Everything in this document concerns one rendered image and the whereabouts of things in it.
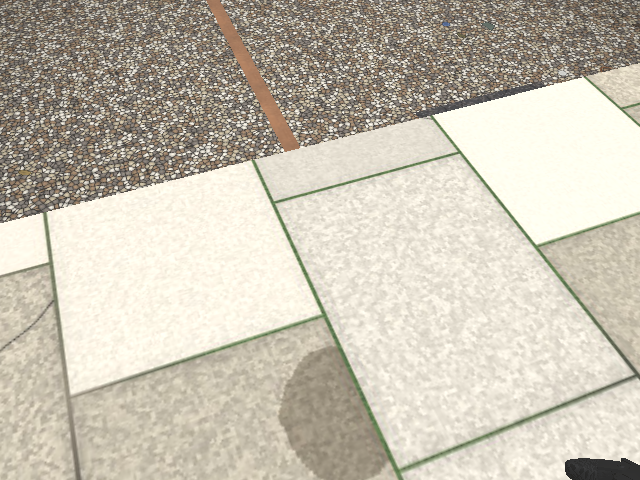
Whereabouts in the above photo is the robot right hand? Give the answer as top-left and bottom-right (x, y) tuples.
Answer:
(565, 458), (640, 480)

